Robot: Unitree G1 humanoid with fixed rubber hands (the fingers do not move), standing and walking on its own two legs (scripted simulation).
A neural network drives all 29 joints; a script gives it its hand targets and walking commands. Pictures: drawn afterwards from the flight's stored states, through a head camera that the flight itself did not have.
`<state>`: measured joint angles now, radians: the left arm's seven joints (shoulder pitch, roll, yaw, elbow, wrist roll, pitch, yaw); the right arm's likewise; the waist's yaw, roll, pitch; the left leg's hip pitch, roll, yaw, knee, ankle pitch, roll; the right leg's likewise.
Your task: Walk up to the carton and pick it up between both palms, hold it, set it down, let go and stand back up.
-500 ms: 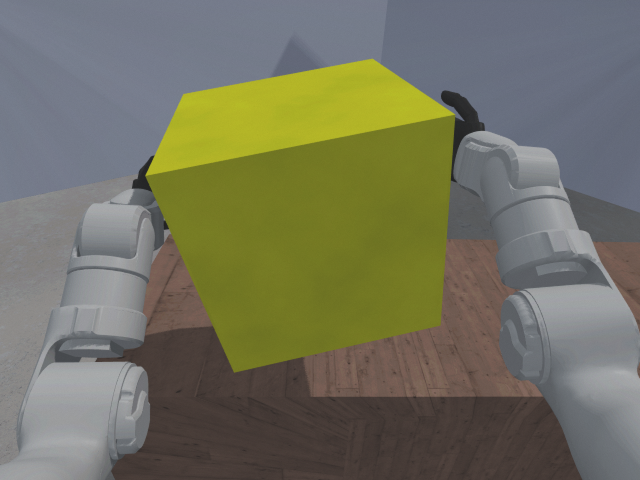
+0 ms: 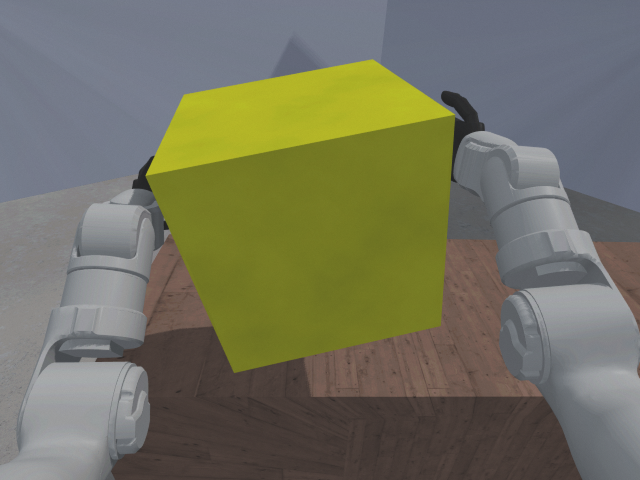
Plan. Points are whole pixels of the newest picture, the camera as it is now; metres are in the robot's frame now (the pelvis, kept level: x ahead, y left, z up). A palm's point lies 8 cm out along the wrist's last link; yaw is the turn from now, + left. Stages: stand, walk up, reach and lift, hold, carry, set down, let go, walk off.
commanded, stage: hold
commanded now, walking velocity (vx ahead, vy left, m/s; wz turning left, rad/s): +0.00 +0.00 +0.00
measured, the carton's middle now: (307, 206) +0.45 +0.02 +0.22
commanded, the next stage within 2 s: set down in 1.46 s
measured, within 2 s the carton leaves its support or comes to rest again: neither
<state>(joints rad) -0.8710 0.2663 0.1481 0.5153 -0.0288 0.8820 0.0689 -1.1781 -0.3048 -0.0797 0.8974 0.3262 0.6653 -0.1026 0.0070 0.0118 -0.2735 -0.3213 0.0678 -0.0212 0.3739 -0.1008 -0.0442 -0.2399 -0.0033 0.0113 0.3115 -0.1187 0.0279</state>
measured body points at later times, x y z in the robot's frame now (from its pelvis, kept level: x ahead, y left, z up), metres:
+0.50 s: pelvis +0.00 +0.00 +0.00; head -0.08 +0.01 +0.44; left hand +0.38 +0.21 +0.26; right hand +0.40 -0.16 +0.33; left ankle +0.06 +0.14 -0.74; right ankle +0.03 -0.14 -0.74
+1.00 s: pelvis +0.00 +0.00 +0.00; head -0.08 +0.01 +0.44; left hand +0.38 +0.21 +0.26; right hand +0.40 -0.16 +0.33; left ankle +0.06 +0.14 -0.74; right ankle +0.03 -0.14 -0.74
